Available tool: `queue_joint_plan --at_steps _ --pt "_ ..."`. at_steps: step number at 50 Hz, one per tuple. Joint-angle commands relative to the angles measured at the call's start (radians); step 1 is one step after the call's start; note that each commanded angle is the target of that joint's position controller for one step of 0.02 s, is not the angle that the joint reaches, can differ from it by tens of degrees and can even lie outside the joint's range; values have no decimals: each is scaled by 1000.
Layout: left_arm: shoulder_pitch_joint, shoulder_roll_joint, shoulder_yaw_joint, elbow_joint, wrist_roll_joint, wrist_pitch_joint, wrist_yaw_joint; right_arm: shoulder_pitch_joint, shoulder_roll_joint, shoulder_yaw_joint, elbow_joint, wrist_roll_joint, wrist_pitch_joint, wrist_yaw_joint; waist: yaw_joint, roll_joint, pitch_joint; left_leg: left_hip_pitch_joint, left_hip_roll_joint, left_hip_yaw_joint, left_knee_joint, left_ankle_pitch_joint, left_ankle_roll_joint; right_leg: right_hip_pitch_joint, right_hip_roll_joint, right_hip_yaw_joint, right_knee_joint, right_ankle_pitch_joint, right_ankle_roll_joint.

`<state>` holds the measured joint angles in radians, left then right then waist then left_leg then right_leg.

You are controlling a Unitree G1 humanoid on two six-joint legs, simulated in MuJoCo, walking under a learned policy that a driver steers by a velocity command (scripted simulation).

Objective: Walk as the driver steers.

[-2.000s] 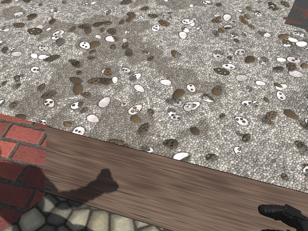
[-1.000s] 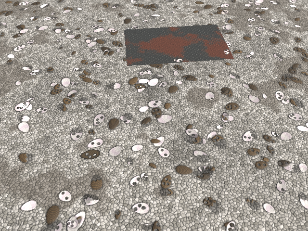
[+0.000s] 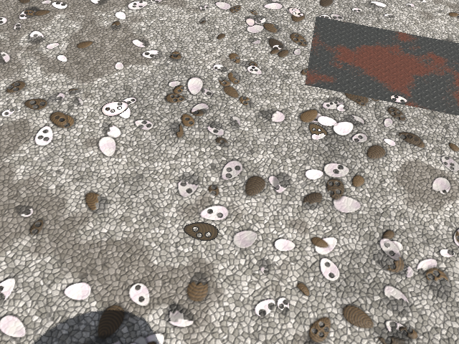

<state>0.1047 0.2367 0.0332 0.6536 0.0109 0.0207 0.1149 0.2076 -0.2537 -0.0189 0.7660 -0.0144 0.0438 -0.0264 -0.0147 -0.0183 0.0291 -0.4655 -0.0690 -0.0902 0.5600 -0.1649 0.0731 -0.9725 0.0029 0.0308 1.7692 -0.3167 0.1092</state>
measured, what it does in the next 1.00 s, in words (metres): walks ahead: right foot, then left foot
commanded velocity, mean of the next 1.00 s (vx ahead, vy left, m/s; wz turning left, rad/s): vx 0.00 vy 0.00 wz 0.19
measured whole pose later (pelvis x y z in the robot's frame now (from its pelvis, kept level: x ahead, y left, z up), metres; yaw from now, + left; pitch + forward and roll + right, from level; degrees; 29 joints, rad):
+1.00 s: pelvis +0.09 -0.05 +0.00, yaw +10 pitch -1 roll +0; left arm 0.25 0.18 0.05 0.86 0.00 -0.01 0.02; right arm 0.24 -0.17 -0.07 0.94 0.00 0.01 -0.04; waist 0.00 -0.01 0.02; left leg -0.22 0.01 -0.07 0.54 -0.31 -0.03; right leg -0.18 0.03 0.03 0.54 -0.34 -0.02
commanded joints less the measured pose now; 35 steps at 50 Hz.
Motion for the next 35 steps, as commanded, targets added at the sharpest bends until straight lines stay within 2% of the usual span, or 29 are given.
queue_joint_plan --at_steps 1,4,7,9,11,13,15,16,17,18,19,20,21,22,24,26,28,29,30,31,32,33,34,35 --pt "13 4 2 -125 20 3 -8 8 -153 -25 -89 2 3 -53 35 90 -186 235 223 -320 -90 372 165 -61 26 53 -139 144 31" --pt "-72 0 0 -178 22 7 -27 5 -164 -35 -129 14 29 -75 12 121 -187 282 198 -371 -123 135 128 -10 34 82 -399 182 45" --pt "-135 7 7 -196 11 11 -43 -1 -179 -48 -160 10 38 -83 -11 154 -144 291 215 -434 -170 -69 130 58 30 104 -575 177 33" --pt "-168 17 12 -194 5 7 -55 11 -163 -53 -171 7 40 -84 -33 170 -117 287 225 -452 -180 -108 139 131 14 114 -694 184 15" --pt "-170 21 16 -181 -3 0 -70 18 -154 -56 -179 2 44 -77 -46 179 -102 237 222 -445 -195 -138 151 266 12 93 -797 157 -8" --pt "-152 22 19 -161 -10 -7 -87 25 -146 -57 -183 -2 48 -57 -53 188 -78 149 204 -424 -221 -163 158 449 30 45 -908 91 -38" --pt "-95 24 30 -127 -16 -20 -101 24 -134 -57 -182 1 42 -38 -34 197 -59 76 180 -417 -229 -217 150 623 45 3 -1058 59 -66" --pt "-58 18 34 -103 -15 -23 -104 27 -113 -52 -179 3 38 -33 -16 191 -51 64 159 -412 -215 -258 132 703 44 -8 -1179 77 -82" --pt "-25 20 40 -84 -11 -25 -103 55 -85 -45 -167 3 29 -27 -4 174 -50 47 133 -399 -190 -305 104 783 30 -12 -1283 80 -96" --pt "41 39 44 -68 3 -28 -105 93 -51 -38 -153 -5 17 -17 12 116 -84 -13 91 -352 -94 -353 55 922 -53 54 -1328 95 -118" --pt "149 95 49 -52 29 -30 -109 135 -4 -30 -152 -22 2 -9 9 -80 -148 -162 -28 -216 209 -471 -32 1077 -253 260 -1310 293 -201" --pt "182 133 67 -22 37 -35 -119 50 -71 -63 -201 21 -24 -19 30 -214 -81 -342 -60 -166 228 -500 -82 1001 -378 519 -1430 180 -350" --pt "149 115 64 -27 38 -46 -117 -48 -135 -87 -204 16 -36 -29 49 -175 -20 -363 -1 -179 347 -423 -120 924 -367 569 -1473 -18 -377" --pt "105 103 60 -29 31 -45 -107 -69 -153 -101 -192 13 -29 -33 36 -167 -5 -363 6 -156 437 -357 -136 880 -322 506 -1483 -121 -347" --pt "26 77 44 -27 15 -31 -94 21 -111 -101 -125 0 -5 -27 -23 -158 -18 -247 28 -89 540 -216 -158 744 -227 362 -1505 -143 -286" --pt "-1 35 25 -3 14 -29 -93 98 -42 -84 -65 5 -3 -10 -62 -133 -34 -66 57 -2 512 -85 -164 611 -131 208 -1508 -65 -250" --pt "28 15 17 16 9 -26 -94 58 12 -61 -55 4 -7 -3 -31 -129 -27 64 75 47 346 -34 -159 552 -89 133 -1503 -60 -243" --pt "65 20 17 29 8 -26 -91 13 27 -51 -64 3 -11 -2 -4 -136 -15 102 81 48 257 -41 -151 555 -100 146 -1510 -78 -254" --pt "102 35 20 42 12 -27 -89 -15 24 -50 -69 5 -16 -2 16 -142 -5 127 81 46 180 -71 -143 576 -120 171 -1511 -101 -268" --pt "120 62 26 43 14 -33 -89 -32 -9 -59 -70 12 -25 -4 24 -133 8 144 77 38 115 -108 -141 592 -139 201 -1504 -106 -279" --pt "133 68 25 50 14 -37 -89 -22 -20 -63 -60 13 -32 -5 21 -126 7 170 75 38 32 -123 -135 619 -153 222 -1489 -113 -284" --pt "145 60 22 59 9 -39 -89 1 -19 -65 -44 12 -38 -5 9 -107 9 214 75 38 -68 -92 -127 631 -152 232 -1467 -100 -275" --pt "184 49 18 79 3 -45 -92 22 -25 -65 -30 3 -41 -5 4 -81 6 266 88 20 -130 -26 -122 635 -147 238 -1447 -36 -249" --pt "204 38 13 92 1 -56 -97 53 -49 -69 -25 -4 -43 -10 -2 -60 -17 344 141 -34 -130 72 -114 617 -143 235 -1419 56 -214"
Next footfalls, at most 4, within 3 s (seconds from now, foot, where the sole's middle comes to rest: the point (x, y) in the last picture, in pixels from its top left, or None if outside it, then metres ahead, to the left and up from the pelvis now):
0.36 right None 0.11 -0.16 -0.77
0.70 left None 0.09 0.09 -0.77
2.06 left None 0.18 0.10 -0.77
2.56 right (241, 300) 0.55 -0.06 -0.77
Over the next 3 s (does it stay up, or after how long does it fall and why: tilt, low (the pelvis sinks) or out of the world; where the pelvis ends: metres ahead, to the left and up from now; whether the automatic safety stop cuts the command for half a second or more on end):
stays up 0.64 0.01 0.00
